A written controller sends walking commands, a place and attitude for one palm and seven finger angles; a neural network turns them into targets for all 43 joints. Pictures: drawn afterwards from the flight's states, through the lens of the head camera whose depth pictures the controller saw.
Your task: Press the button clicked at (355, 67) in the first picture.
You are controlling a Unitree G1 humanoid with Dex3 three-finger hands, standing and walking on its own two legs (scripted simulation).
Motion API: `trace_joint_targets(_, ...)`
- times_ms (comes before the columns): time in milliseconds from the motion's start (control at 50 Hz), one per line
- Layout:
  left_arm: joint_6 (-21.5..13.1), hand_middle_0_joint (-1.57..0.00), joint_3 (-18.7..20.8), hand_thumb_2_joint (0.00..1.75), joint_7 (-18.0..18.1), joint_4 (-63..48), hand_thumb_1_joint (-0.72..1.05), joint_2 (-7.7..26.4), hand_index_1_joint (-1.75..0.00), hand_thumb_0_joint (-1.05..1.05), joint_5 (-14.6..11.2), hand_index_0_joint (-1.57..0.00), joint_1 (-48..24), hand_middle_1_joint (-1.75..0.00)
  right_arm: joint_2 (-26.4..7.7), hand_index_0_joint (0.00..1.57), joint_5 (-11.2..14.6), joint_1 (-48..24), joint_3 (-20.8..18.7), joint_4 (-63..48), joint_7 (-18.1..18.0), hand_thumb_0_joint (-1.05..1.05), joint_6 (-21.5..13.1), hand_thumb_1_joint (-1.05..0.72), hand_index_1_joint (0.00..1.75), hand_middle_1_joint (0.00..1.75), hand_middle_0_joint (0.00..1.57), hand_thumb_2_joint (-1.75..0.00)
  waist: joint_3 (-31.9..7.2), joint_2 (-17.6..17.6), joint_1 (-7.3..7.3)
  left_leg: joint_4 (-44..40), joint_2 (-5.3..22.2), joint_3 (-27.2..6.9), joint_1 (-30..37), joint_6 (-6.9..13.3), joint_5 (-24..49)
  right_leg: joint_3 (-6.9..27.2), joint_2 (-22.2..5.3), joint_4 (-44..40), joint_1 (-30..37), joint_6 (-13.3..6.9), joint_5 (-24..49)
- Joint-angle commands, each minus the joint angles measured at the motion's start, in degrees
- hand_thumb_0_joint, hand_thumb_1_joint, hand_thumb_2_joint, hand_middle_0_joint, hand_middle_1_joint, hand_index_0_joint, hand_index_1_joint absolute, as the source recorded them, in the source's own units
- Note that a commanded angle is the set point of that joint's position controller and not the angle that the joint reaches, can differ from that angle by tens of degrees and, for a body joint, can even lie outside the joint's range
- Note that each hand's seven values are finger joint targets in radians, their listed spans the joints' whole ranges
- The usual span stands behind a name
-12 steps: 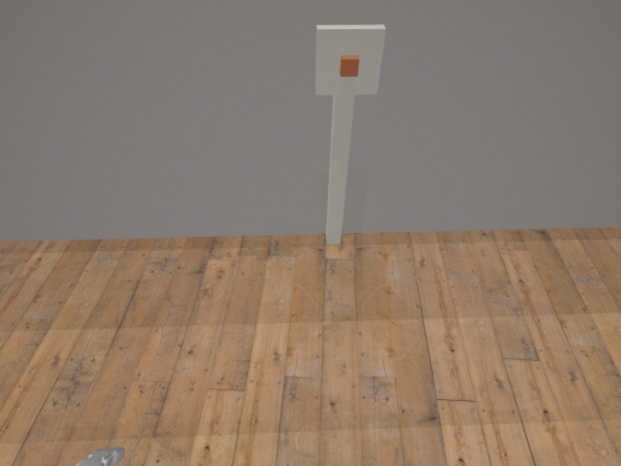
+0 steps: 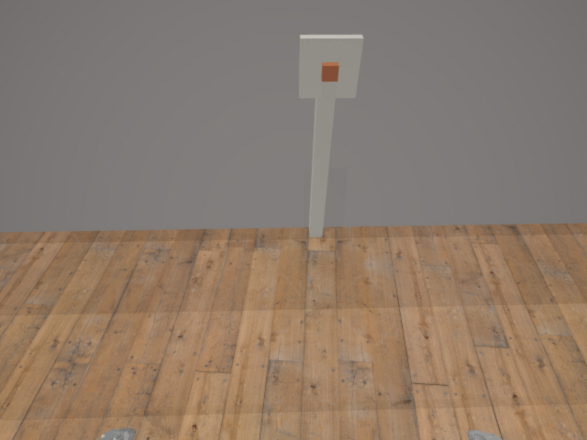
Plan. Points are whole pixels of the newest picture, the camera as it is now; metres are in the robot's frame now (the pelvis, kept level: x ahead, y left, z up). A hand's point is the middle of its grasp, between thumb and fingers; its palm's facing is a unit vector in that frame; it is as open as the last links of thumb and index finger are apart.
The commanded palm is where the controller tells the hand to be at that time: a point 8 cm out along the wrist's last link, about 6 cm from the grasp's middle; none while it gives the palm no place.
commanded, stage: stand and wait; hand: left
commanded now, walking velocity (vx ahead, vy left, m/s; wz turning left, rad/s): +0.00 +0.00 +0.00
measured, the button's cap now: (329, 71) +1.09 -0.03 +0.03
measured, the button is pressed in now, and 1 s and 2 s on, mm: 0 0 0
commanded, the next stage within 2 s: look at it before walking up in 0.58 s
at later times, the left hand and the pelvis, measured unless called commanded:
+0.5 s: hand out of the picture +0.04 +0.23 -0.15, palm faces -0.02 -0.94 -0.34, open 7.4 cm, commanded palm none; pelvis -0.02 -0.01 +0.00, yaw +0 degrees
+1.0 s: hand out of the picture +0.06 +0.23 -0.15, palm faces -0.02 -0.94 -0.33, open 7.4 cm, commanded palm none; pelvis -0.01 -0.01 +0.00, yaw +0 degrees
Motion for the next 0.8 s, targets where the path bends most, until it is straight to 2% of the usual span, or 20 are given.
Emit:
trace_joint_targets(0, -1.2, -0.20, 3.1, 0.90, 0.9, -3.4, 0.90, 12.7, -0.30, 0.00, 0.0, -0.20, -2.2, -0.30, -11.8, 0.20, 0.2, -2.2, -2.9, -3.2, -1.0, 0.00, -1.1, -0.90, 0.30, 0.30, 0.20, -0.90, -2.7, -0.6, -0.74, -4.2, 6.8, -5.1, 0.1, 1.8, 10.5, 5.0, -5.1, -5.1, -0.1, -2.7, 11.1)
trace_joint_targets(80, -1.3, -0.20, 3.2, 0.90, 0.8, -2.4, 0.90, 12.7, -0.30, 0.00, 0.0, -0.20, -1.7, -0.30, -11.6, 0.20, 0.2, -1.7, -2.7, -2.2, -1.0, 0.00, -1.1, -0.90, 0.30, 0.30, 0.20, -0.90, -3.0, -0.5, -0.69, -4.4, 6.9, -5.1, 0.1, 1.6, 10.2, 5.4, -5.4, -5.9, 0.6, -2.9, 11.3)
trace_joint_targets(400, -1.3, -0.20, 3.0, 0.90, 0.7, 0.9, 0.90, 12.9, -0.30, 0.00, -0.2, -0.20, -0.8, -0.30, -11.8, 0.20, 0.3, 1.1, -2.2, 1.6, -0.9, 0.00, -0.8, -0.90, 0.30, 0.30, 0.20, -0.90, -1.0, -1.0, -0.61, -6.3, 6.9, -5.7, -1.2, 1.1, 4.8, 6.8, -5.3, -9.1, -0.9, -2.9, 2.5)
trace_joint_targets(780, -1.4, -0.20, 2.9, 0.90, 0.7, 0.9, 0.90, 12.4, -0.30, 0.00, -0.1, -0.20, -0.7, -0.30, -11.4, 0.20, 0.4, 1.0, -2.2, 2.3, -0.8, 0.00, -1.0, -0.90, 0.30, 0.30, 0.20, -0.90, -0.9, -0.1, -0.43, -6.9, 7.4, -5.7, -0.5, 1.0, 6.7, 6.4, -5.1, -8.9, -0.9, -2.7, 5.4)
